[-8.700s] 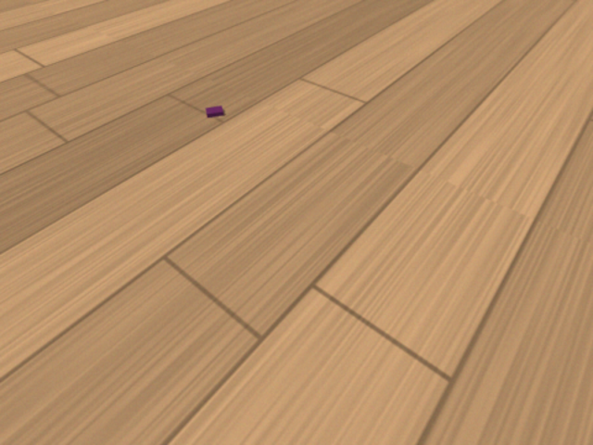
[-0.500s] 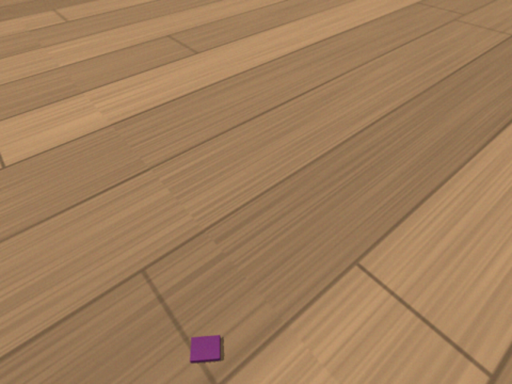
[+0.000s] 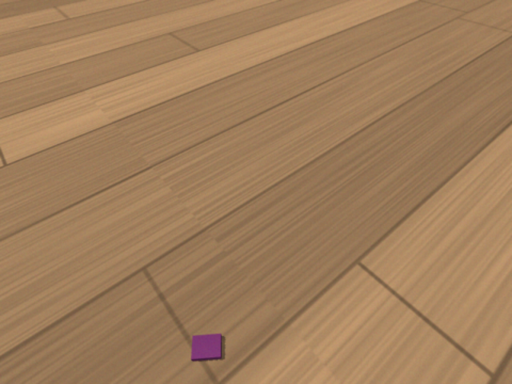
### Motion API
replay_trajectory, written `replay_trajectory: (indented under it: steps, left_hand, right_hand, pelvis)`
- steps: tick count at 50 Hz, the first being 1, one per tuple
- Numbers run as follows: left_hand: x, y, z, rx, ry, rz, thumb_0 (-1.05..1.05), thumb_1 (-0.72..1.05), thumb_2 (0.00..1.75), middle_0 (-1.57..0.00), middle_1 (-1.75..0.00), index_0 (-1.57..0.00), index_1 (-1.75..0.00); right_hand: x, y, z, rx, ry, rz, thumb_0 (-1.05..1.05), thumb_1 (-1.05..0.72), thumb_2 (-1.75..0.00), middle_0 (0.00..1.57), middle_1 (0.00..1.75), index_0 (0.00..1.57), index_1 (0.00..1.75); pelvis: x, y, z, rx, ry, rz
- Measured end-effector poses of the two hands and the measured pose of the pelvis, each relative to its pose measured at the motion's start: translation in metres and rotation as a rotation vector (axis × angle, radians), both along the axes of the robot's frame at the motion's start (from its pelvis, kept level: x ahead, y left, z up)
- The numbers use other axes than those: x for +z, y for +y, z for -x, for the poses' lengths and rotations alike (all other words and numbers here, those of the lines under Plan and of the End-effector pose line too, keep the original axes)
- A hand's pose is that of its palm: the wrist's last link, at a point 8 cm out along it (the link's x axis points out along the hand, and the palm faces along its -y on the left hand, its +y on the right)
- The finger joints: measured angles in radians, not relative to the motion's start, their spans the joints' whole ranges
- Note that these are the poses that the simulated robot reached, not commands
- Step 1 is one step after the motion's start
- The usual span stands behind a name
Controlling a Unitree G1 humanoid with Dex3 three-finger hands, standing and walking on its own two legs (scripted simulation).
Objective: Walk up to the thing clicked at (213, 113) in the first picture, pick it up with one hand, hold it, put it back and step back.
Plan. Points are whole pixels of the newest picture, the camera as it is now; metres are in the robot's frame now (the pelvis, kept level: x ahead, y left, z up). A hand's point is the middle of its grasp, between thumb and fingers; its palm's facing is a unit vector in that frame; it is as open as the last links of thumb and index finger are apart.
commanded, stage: stand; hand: left
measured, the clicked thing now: (206, 347) +0.41 +0.22 -0.77
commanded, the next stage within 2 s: rise first in 1.78 s
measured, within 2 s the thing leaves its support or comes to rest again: neither
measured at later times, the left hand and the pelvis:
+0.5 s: hand out of the picture +0.08 +0.25 -0.16, palm faces -0.03 -0.94 -0.34, open 7.4 cm; pelvis +0.01 +0.00 +0.00, yaw +0 degrees
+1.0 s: hand out of the picture +0.08 +0.25 -0.16, palm faces -0.03 -0.94 -0.35, open 7.4 cm; pelvis +0.01 +0.00 +0.00, yaw +0 degrees
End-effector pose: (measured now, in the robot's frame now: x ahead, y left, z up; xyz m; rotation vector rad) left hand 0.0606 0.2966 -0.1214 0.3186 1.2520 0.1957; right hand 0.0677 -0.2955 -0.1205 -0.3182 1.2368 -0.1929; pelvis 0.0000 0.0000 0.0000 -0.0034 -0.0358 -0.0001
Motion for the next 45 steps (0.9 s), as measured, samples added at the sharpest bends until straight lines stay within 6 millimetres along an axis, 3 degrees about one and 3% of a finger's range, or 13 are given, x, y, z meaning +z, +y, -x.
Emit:
replay_trajectory:
  steps: [26, 45]
  left_hand:
    - [0.001, 0.000, -0.012, -0.002, -0.013, -0.001, 0.01, 0.90, 0.90, -0.20, -0.30, -0.20, -0.30]
    - [0.001, 0.000, -0.011, -0.001, -0.006, -0.003, 0.01, 0.90, 0.90, -0.20, -0.30, -0.20, -0.30]
  right_hand:
    - [0.001, 0.000, -0.013, 0.010, -0.013, 0.004, 0.00, -0.91, -0.90, 0.21, 0.30, 0.21, 0.30]
    - [0.000, 0.000, -0.011, 0.008, -0.008, 0.002, 0.00, -0.91, -0.90, 0.21, 0.30, 0.21, 0.30]
  pelvis:
    - [0.000, 0.000, -0.008, 0.002, 0.004, 0.000]
    - [0.000, 0.000, -0.009, -0.001, 0.003, -0.001]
